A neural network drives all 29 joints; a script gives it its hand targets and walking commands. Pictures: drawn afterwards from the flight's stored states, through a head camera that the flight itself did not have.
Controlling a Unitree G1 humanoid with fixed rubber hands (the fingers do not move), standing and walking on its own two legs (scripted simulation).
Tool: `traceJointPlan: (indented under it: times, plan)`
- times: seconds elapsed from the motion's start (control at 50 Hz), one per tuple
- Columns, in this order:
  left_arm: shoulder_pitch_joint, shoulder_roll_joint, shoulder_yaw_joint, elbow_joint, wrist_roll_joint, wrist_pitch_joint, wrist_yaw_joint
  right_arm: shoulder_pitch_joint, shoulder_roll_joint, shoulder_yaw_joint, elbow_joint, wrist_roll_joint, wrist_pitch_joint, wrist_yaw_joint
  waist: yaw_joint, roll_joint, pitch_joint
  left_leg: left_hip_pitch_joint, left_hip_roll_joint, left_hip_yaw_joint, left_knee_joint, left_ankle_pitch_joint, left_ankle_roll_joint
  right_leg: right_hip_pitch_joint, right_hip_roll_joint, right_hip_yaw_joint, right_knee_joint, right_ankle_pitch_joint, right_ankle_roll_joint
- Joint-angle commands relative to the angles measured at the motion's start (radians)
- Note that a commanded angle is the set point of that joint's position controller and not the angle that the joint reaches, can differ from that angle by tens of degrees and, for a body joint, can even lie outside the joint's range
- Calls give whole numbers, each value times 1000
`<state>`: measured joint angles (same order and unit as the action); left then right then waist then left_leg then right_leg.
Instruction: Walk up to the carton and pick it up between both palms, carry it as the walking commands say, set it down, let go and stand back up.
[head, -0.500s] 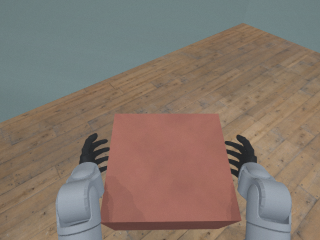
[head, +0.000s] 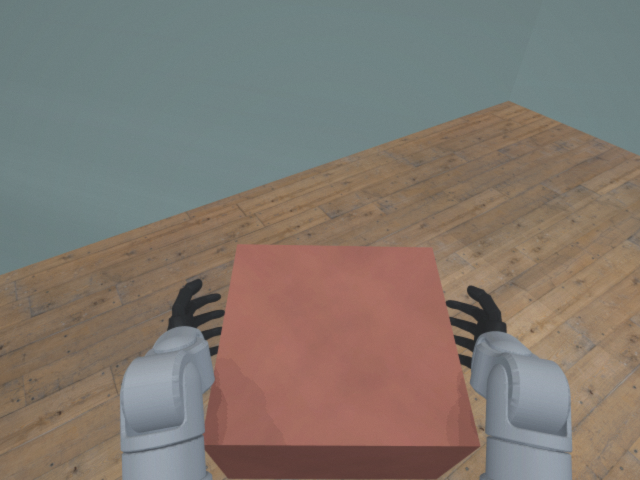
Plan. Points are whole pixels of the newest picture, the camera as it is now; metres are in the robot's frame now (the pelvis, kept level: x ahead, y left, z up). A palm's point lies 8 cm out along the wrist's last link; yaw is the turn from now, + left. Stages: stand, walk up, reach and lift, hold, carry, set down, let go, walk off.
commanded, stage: carry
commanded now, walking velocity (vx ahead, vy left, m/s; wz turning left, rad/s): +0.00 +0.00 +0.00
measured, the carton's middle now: (334, 358) +0.30 +0.00 +0.01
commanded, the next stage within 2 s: none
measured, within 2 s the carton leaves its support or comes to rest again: neither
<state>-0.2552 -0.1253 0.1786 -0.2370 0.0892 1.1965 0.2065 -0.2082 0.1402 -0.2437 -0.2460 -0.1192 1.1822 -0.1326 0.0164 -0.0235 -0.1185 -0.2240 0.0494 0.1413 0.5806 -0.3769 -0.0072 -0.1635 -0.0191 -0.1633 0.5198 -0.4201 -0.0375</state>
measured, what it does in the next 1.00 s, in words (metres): steps on the spot: left foot, then right foot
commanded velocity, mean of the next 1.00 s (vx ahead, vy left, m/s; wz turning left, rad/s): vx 0.00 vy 0.00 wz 0.00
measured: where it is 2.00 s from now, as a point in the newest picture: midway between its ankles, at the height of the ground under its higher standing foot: outside the picture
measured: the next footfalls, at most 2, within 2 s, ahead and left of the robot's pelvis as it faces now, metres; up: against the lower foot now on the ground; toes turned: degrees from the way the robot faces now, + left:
left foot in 0.34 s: +0.06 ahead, +0.10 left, +0.00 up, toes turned +6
right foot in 0.46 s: +0.02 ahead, -0.10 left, +0.00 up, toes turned -8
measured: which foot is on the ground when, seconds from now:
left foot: down 0.00-0.20, up 0.22-0.32, down 0.34-1.00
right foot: down 0.00-0.36, up 0.38-0.44, down 0.46-1.00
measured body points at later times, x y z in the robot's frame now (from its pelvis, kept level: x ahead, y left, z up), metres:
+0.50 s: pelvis +0.03 +0.00 +0.00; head +0.01 +0.01 +0.45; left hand +0.32 +0.17 +0.08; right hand +0.31 -0.18 +0.08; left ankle +0.02 +0.10 -0.73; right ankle -0.02 -0.09 -0.73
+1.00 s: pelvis +0.05 -0.02 +0.00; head +0.03 -0.01 +0.45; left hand +0.34 +0.16 +0.08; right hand +0.33 -0.19 +0.08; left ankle +0.02 +0.10 -0.73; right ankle -0.02 -0.09 -0.73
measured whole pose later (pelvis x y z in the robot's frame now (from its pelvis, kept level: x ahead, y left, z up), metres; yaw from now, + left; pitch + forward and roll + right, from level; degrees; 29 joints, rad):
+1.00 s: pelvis +0.05 -0.02 +0.00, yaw -1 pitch +2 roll +1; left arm -0.26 -0.10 0.18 -0.21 0.11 1.19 0.18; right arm -0.23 0.14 -0.23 -0.21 -0.11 1.18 -0.16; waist 0.02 -0.02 -0.10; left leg -0.27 0.04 0.10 0.58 -0.34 0.00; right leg -0.20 -0.01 -0.14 0.57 -0.40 -0.05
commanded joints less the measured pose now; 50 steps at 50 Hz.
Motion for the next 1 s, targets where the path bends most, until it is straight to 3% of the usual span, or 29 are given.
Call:
traceJointPlan:
  times: [0.0, 0.02, 0.06, 0.1, 0.12, 0.14, 0.16, 0.18, 0.2, 0.22, 0.28, 0.3, 0.32, 0.34, 0.36, 0.38, 0.42, 0.44, 0.48, 0.52, 0.56, 0.62, 0.72, 0.74, 0.8, 0.82, 0.86, 0.94, 0.98]
  plan:
    - [-437, -961, -730, -82, -417, 5, -423, -613, 943, 844, -133, 490, 11, 361, -6, -56, -319, 59, -23, 19, -98, 430, 21, 257, -182, 98, 136, 1546, -11]
    - [-434, -951, -708, -94, -416, 3, -425, -629, 943, 845, -142, 494, 6, 361, -3, -50, -342, 175, -1, -16, -11, 671, 49, 142, -149, 77, 165, 1415, 23]
    - [-505, -933, -722, -117, -413, 3, -426, -572, 944, 824, -59, 470, 16, 358, -13, 98, -311, 350, 83, -84, 40, 1132, 78, -95, -77, 39, 185, 886, 59]
    - [-486, -902, -737, -146, -401, -4, -431, -531, 926, 833, -79, 470, 10, 360, -12, 235, -317, 514, 137, -148, 45, 1462, 121, -279, 32, -29, 15, 114, 45]
    - [-455, -890, -717, -110, -382, -3, -426, -554, 924, 844, -94, 480, 15, 358, -1, 195, -320, 468, 140, -122, 58, 1456, 104, -202, 32, -35, -74, 117, 38]
    - [-524, -935, -767, -155, -420, -10, -429, -555, 906, 850, -118, 462, 14, 357, 9, 132, -271, 332, 121, -76, 123, 1386, 77, -48, 30, -43, -186, 290, 34]
    - [-524, -954, -744, -106, -427, 1, -439, -605, 904, 834, -131, 449, 17, 350, 13, -13, -248, 67, 71, -19, 226, 939, 32, 176, -36, 16, -172, 765, 9]
    - [-495, -946, -744, -101, -426, -4, -435, -589, 935, 848, -121, 454, 23, 343, 10, -301, -235, -254, -2, 10, 303, 143, 18, 425, -196, 169, -51, 1436, -62]
    - [-396, -902, -717, -63, -402, -5, -422, -509, 912, 858, -91, 467, 22, 350, 5, -264, -254, -366, -35, -23, 336, -145, 19, 512, -291, 258, -1, 1696, -116]
    - [-385, -915, -721, -42, -405, 4, -431, -525, 891, 846, -119, 457, 24, 346, 11, -201, -222, -415, -59, -18, 243, -161, 23, 527, -297, 241, -2, 1680, -127]
    - [-432, -955, -730, -56, -394, 6, -421, -552, 913, 844, -93, 479, 21, 353, 6, -64, -192, -117, -75, 16, -40, 116, 37, 221, -201, 122, 19, 1315, -69]
    - [-451, -926, -753, -135, -405, 0, -423, -499, 915, 839, -70, 459, 16, 364, -10, -74, -231, 33, -51, 1, -145, 308, 47, 125, -178, 62, 82, 1218, -34]
    - [-486, -919, -755, -103, -406, 5, -424, -531, 897, 823, -46, 452, 16, 363, -17, -44, -260, 217, 28, -99, -137, 705, 87, 8, -138, 15, 199, 961, 25]
    - [-506, -907, -759, -126, -405, 3, -425, -510, 933, 806, -41, 450, 10, 363, -24, 178, -307, 320, 193, -292, -95, 1352, 172, -130, -39, -9, 358, 458, 73]
    - [-501, -908, -754, -101, -416, 6, -435, -527, 929, 822, -61, 465, 7, 359, -30, 202, -286, 354, 286, -374, -84, 1551, 267, -222, 30, 51, 352, -144, 71]
    - [-511, -921, -749, -96, -423, 5, -437, -526, 941, 817, -73, 460, 4, 355, -19, 159, -255, 283, 265, -313, -102, 1294, 241, -192, -34, 121, 225, -195, 39]
    - [-519, -897, -734, -88, -424, 4, -446, -510, 913, 829, -18, 432, 15, 353, -8, 125, -218, 175, 219, -208, -137, 828, 164, -105, -44, 101, 14, -133, 31]
    - [-578, -928, -759, -96, -449, 5, -451, -544, 896, 812, -34, 429, 8, 356, -1, 158, -171, 128, 169, -132, -99, 590, 104, -62, -59, 94, -149, 76, 32]
    - [-576, -971, -765, -78, -454, 3, -449, -613, 943, 832, -86, 465, 8, 349, -14, 73, -261, 51, 104, -119, -52, 444, 53, 70, -128, 194, -91, 473, 0]
    - [-568, -976, -745, -48, -441, -1, -445, -645, 916, 837, -103, 460, 5, 353, -14, -50, -245, 87, 77, -102, -55, 309, 36, 29, -167, 171, -48, 650, -13]
    - [-473, -961, -708, -3, -415, 8, -444, -658, 905, 862, -133, 462, 10, 350, -8, -93, -288, 72, 81, -133, -16, 364, 54, 87, -166, 184, -62, 732, -20]
    - [-477, -954, -707, 17, -391, 6, -431, -594, 924, 826, -9, 457, 28, 370, 5, 16, -278, 103, 88, -107, -22, 564, 43, 69, -148, 166, -24, 728, 1]
    - [-482, -944, -714, 16, -400, 8, -444, -609, 914, 836, -26, 450, 24, 365, -3, -23, -242, 49, 87, -119, -35, 463, 47, 61, -136, 158, -32, 660, -5]
    - [-480, -959, -722, 13, -400, 3, -439, -607, 921, 831, -24, 458, 22, 370, 2, 0, -260, 70, 85, -115, -25, 547, 55, 61, -139, 149, -2, 704, -1]
    - [-542, -959, -727, -9, -411, 7, -436, -619, 933, 814, -2, 457, 26, 369, -5, 53, -244, 64, 94, -121, -45, 489, 48, 36, -131, 156, -22, 606, -8]
    - [-614, -984, -752, -45, -438, 4, -445, -661, 932, 820, -27, 453, 21, 365, -6, 20, -212, 71, 99, -116, -32, 414, 38, 1, -152, 185, -46, 631, -10]
    - [-526, -942, -726, -15, -416, 5, -443, -572, 910, 816, -9, 437, 18, 363, 0, -6, -234, 79, 88, -126, -32, 519, 49, 34, -131, 146, -35, 620, -3]
    - [-516, -935, -711, -52, -414, -11, -441, -624, 922, 820, -58, 456, 3, 362, -3, 5, -305, 121, 96, -112, -13, 534, 39, 35, -135, 153, -1, 672, -12]
    - [-538, -969, -720, -41, -435, -4, -436, -582, 937, 822, -34, 446, 12, 353, 2, -53, -287, 65, 88, -117, 2, 559, 46, 102, -147, 146, -8, 849, -1]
